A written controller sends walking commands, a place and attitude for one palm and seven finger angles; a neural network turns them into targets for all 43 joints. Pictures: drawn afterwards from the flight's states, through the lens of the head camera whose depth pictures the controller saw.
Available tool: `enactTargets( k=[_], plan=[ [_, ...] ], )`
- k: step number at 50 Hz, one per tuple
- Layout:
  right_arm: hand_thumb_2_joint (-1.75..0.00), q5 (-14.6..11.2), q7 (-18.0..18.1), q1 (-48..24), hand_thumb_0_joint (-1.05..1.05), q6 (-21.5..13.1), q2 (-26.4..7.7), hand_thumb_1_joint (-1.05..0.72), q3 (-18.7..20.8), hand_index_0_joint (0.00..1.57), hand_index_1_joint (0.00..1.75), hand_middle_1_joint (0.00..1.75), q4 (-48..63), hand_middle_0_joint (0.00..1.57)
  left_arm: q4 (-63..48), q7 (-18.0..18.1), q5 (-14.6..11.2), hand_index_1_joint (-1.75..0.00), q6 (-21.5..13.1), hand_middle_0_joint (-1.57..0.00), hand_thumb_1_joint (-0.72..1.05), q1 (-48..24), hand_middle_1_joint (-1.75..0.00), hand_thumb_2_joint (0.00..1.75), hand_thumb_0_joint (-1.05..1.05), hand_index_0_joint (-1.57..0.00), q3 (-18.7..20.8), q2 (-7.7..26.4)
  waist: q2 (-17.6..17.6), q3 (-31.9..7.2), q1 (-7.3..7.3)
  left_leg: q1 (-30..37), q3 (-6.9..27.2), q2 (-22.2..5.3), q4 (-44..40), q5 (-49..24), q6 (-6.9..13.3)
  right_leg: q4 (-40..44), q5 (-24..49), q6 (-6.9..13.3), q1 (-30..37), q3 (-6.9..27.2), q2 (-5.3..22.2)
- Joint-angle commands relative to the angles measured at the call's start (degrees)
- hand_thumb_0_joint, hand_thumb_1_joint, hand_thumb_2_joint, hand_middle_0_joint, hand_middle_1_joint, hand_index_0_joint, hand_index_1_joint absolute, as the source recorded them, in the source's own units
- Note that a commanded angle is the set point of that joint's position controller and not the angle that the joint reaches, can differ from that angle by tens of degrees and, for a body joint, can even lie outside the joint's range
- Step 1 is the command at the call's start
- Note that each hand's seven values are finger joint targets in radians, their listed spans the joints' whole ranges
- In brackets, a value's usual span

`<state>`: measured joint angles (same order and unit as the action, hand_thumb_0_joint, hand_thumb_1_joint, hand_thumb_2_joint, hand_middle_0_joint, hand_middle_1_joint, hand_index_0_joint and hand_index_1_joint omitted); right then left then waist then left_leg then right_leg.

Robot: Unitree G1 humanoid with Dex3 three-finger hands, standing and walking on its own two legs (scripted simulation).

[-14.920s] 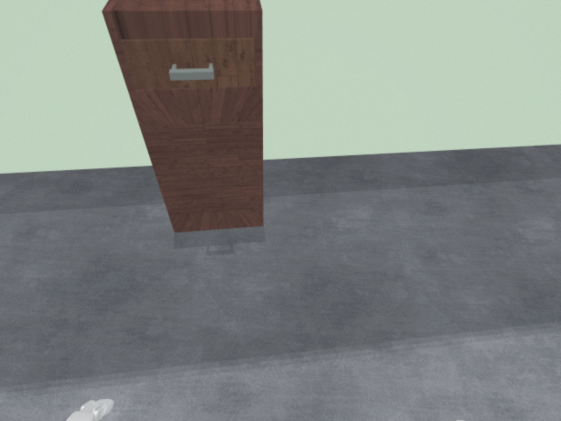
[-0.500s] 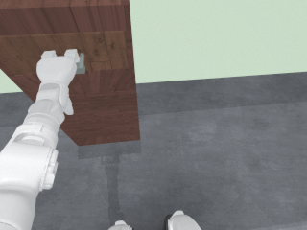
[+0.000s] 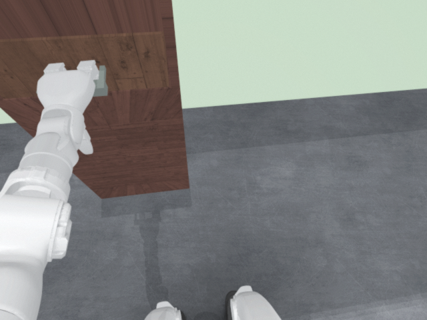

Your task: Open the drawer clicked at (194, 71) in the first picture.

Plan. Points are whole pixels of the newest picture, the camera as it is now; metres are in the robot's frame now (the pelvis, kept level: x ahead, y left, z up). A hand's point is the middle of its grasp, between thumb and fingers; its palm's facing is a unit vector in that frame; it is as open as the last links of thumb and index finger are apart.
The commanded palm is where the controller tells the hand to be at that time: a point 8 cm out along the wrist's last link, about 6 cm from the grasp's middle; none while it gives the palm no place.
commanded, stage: close the thumb around the handle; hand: left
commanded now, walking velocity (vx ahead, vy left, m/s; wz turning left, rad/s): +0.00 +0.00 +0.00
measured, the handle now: (74, 81) +0.57 +0.22 +0.04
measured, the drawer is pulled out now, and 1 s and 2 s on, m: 0.00 0.01 0.12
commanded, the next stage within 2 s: pull the drawer open in 0.74 s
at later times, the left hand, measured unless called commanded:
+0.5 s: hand (76, 108) +0.53 +0.22 +0.02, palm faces -0.07 -0.03 -1.00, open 8.2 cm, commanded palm +0.51 +0.22 +0.08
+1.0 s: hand (76, 110) +0.52 +0.22 +0.02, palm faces -0.07 -0.03 -1.00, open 5.4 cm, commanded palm +0.49 +0.21 +0.08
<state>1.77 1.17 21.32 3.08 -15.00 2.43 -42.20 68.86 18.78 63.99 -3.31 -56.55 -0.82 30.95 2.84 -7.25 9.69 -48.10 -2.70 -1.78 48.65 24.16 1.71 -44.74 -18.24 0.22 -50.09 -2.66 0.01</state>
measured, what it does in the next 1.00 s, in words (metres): stands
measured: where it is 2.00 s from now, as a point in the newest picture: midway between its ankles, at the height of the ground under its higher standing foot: outside the picture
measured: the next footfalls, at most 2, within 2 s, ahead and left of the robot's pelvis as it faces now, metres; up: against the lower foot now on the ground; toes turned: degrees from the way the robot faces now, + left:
none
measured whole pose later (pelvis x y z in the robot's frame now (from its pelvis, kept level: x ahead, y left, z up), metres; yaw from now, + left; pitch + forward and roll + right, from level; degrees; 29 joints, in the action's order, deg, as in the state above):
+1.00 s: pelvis +0.02 +0.01 +0.01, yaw -1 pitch +23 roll -2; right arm 2.0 0.0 22.4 4.9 -14.6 3.6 -42.0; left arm 61.7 18.0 62.5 -2.9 -49.3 -0.8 29.4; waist 3.6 -8.1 7.6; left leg -44.5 -3.1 -2.0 46.9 25.3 1.9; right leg -42.6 -18.9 -0.3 -46.6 -2.0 -0.5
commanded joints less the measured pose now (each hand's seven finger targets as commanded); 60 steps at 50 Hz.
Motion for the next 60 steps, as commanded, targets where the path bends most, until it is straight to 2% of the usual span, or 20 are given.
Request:
enactTargets(
  k=[1,5,9,17,20,23,26,27,35,40,41,42,45,46,50,54,55,56,58,60],
  plan=[
    [-0.90,0.33,0.80,10.97,0.00,-0.50,-10.27,-0.90,3.39,0.20,0.30,0.30,1.65,0.20,-10.98,1.68,-0.53,-1.20,-0.03,-0.30,-0.50,-24.19,-1.20,0.30,0.00,-0.30,2.79,14.85,4.05,-29.00,0.48,17.69,3.01,2.00,-2.81,-27.52,0.53,2.54,18.83,1.08,15.74,0.89,-2.90],
    [-0.90,0.50,0.81,10.90,0.00,-0.17,-10.53,-0.90,3.23,0.20,0.30,0.30,1.96,0.20,-11.91,1.62,-0.84,-1.22,-0.29,-0.31,-0.33,-22.62,-1.22,0.37,0.00,-0.31,5.38,17.83,2.78,-29.75,-0.35,16.70,2.69,1.98,-2.64,-29.01,0.70,2.27,21.10,0.90,18.17,1.18,-2.79],
    [-0.90,0.39,0.53,10.97,0.00,0.07,-10.22,-0.90,3.50,0.20,0.30,0.30,2.06,0.20,-11.89,1.29,-0.83,-1.24,-0.23,-0.33,-0.11,-21.20,-1.24,0.47,0.00,-0.33,3.02,13.99,3.10,-28.45,-0.16,18.15,2.95,1.64,-2.64,-31.77,0.43,2.43,21.45,0.99,16.74,0.69,-2.99],
    [-0.90,0.31,0.33,11.10,0.00,0.48,-10.32,-0.90,3.76,0.20,0.30,0.30,1.69,0.20,-12.34,1.27,-1.18,-1.29,-0.22,-0.36,0.34,-20.19,-1.29,0.66,0.00,-0.36,2.95,13.41,3.66,-27.02,-0.27,19.64,3.39,1.25,-2.92,-33.47,0.13,2.62,20.38,0.99,15.18,0.29,-3.10],
    [-0.90,0.50,0.18,11.49,0.00,0.53,-10.15,-0.90,4.02,0.20,0.30,0.30,1.58,0.20,-14.08,1.58,-0.96,-1.31,-0.50,-0.37,0.51,-21.66,-1.31,0.73,0.00,-0.37,2.44,12.49,4.90,-29.19,-0.05,22.39,3.85,0.91,-2.34,-36.73,-0.10,2.39,20.72,0.98,14.21,0.10,-3.18],
    [-0.90,0.50,-0.03,11.18,0.00,0.72,-10.07,-0.90,4.02,0.20,0.30,0.30,1.74,0.20,-13.86,1.57,-1.04,-1.33,-0.09,-0.38,0.68,-20.05,-1.33,0.80,0.00,-0.38,2.61,12.12,4.93,-28.10,-0.47,22.36,3.74,0.79,-2.45,-37.26,-0.30,2.40,20.67,1.04,14.22,-0.08,-3.30],
    [-0.90,0.28,-0.01,11.21,0.00,0.85,-10.07,-0.90,3.99,0.20,0.30,0.30,1.72,0.20,-12.58,1.56,-0.92,-1.34,0.33,-0.40,0.84,-20.36,-1.34,0.88,0.00,-0.40,1.32,10.67,2.94,-26.52,0.23,21.22,4.07,0.85,-2.73,-35.74,-0.21,2.51,19.97,1.00,13.79,-0.20,-3.34],
    [-0.90,0.36,-0.05,10.98,0.00,0.75,-10.01,-0.90,4.01,0.20,0.30,0.30,1.76,0.20,-13.28,1.64,-0.92,-1.35,0.34,-0.40,0.90,-21.58,-1.35,0.90,0.00,-0.40,0.90,10.32,4.46,-26.16,0.35,21.43,3.96,0.80,-2.91,-34.90,-0.26,2.71,19.22,1.03,13.19,-0.21,-3.30],
    [-0.90,0.47,0.00,11.13,0.00,0.86,-9.98,-0.90,3.94,0.20,0.30,0.30,1.94,0.20,-13.85,1.27,-1.14,-1.35,0.18,-0.40,0.90,-20.64,-1.35,0.90,0.00,-0.40,2.19,11.85,3.91,-28.42,-0.37,21.58,3.82,0.98,-2.85,-35.84,-0.10,2.64,20.86,1.01,15.66,0.16,-3.16],
    [-0.90,0.45,-0.11,11.19,0.00,0.64,-9.71,-0.90,4.18,0.20,0.30,0.30,1.80,0.20,-14.97,1.07,-1.85,-1.35,-0.32,-0.40,0.90,-21.07,-1.35,0.90,0.00,-0.40,0.18,8.72,4.56,-27.80,0.30,23.04,3.97,0.68,-2.80,-37.01,-0.16,3.06,20.88,0.93,14.66,0.04,-3.29],
    [-0.90,0.42,-0.13,11.33,0.00,0.68,-9.88,-0.90,4.28,0.20,0.30,0.30,1.59,0.20,-15.32,1.14,-1.78,-1.35,-0.50,-0.40,0.90,-20.68,-1.35,0.90,0.00,-0.40,1.81,10.61,3.81,-28.54,-0.30,22.78,4.00,0.74,-2.88,-36.43,-0.14,2.88,21.14,1.01,15.57,0.14,-3.35],
    [-0.90,0.41,-0.07,11.07,0.00,0.68,-9.74,-0.90,4.24,0.20,0.30,0.30,1.85,0.20,-14.59,1.11,-1.60,-1.35,-0.43,-0.40,0.90,-19.95,-1.35,0.90,0.00,-0.40,0.88,9.52,3.65,-28.08,-0.16,22.27,3.90,0.93,-3.06,-35.65,-0.09,3.06,20.74,1.01,15.67,0.09,-3.31],
    [-0.90,0.51,-0.19,11.00,0.00,0.69,-9.52,-0.90,4.45,0.20,0.30,0.30,2.06,0.20,-17.07,0.99,-1.84,-1.35,-1.07,-0.40,0.90,-16.10,-1.35,0.90,0.00,-0.40,2.24,9.89,5.35,-31.16,-1.89,24.63,3.94,0.63,-2.87,-40.92,-0.27,2.62,23.43,1.11,17.30,0.24,-3.19],
    [-0.90,0.57,-0.40,10.75,0.00,0.73,-9.34,-0.90,4.52,0.20,0.30,0.30,2.36,0.20,-17.25,0.84,-2.25,-1.35,-1.03,-0.40,0.90,-13.68,-1.35,0.90,0.00,-0.40,1.30,7.97,5.20,-30.95,-2.20,24.99,3.58,0.62,-2.81,-41.77,-0.21,2.93,24.10,1.05,17.73,0.18,-3.27],
    [-0.90,0.32,-0.46,9.78,0.00,0.92,-9.17,-0.90,4.54,0.20,0.30,0.30,2.83,0.20,-19.08,0.62,-2.92,-1.35,-1.22,-0.40,0.90,-9.37,-1.35,0.90,0.00,-0.40,1.84,7.88,2.11,-28.67,-2.92,22.49,2.89,0.76,-3.97,-40.29,0.31,3.54,26.17,0.94,21.10,0.43,-3.03],
    [-0.90,0.21,-0.77,8.30,0.00,1.22,-8.99,-0.90,4.77,0.20,0.30,0.30,3.74,0.20,-23.90,0.97,-3.23,-1.35,-1.34,-0.40,0.90,-3.36,-1.35,0.90,0.00,-0.40,3.53,8.65,1.74,-30.43,-5.09,23.03,2.47,0.96,-4.67,-43.54,0.48,3.68,29.96,1.15,25.10,1.08,-2.76],
    [-0.90,0.09,-0.85,7.92,0.00,1.19,-8.64,-0.90,4.85,0.20,0.30,0.30,4.04,0.20,-24.71,1.09,-3.23,-1.35,-1.29,-0.40,0.90,-1.69,-1.35,0.90,0.00,-0.40,1.86,6.40,1.95,-29.09,-4.84,23.46,2.50,0.91,-4.99,-43.73,0.49,4.05,29.72,1.01,24.55,0.84,-2.77],
    [-0.90,-0.09,-0.88,7.54,0.00,1.31,-8.76,-0.90,4.99,0.20,0.30,0.30,4.01,0.20,-24.87,1.26,-3.21,-1.35,-1.05,-0.40,0.90,0.21,-1.35,0.90,0.00,-0.40,2.74,6.85,0.93,-27.77,-5.18,23.36,2.40,0.80,-5.26,-43.26,0.48,4.35,29.18,1.02,24.39,0.75,-2.82],
    [-0.90,0.03,-0.29,8.20,0.00,1.19,-9.61,-0.90,4.75,0.20,0.30,0.30,1.71,0.20,-23.52,2.68,-1.52,-1.35,-1.07,-0.40,0.90,-17.24,-1.35,0.90,0.00,-0.40,1.88,9.95,1.73,-22.75,-0.48,22.36,2.98,0.85,-5.11,-36.14,0.22,4.68,23.94,0.80,18.44,0.41,-3.02],
    [-0.90,0.28,-0.21,8.56,0.00,0.95,-9.31,-0.90,4.95,0.20,0.30,0.30,1.43,0.20,-21.57,3.74,-0.68,-1.35,-0.79,-0.40,0.90,-15.43,-1.35,0.90,0.00,-0.40,3.12,10.64,1.63,-24.06,-1.57,22.34,2.76,1.39,-4.85,-36.37,0.30,4.35,23.98,1.13,19.28,0.64,-2.99]
  ],
)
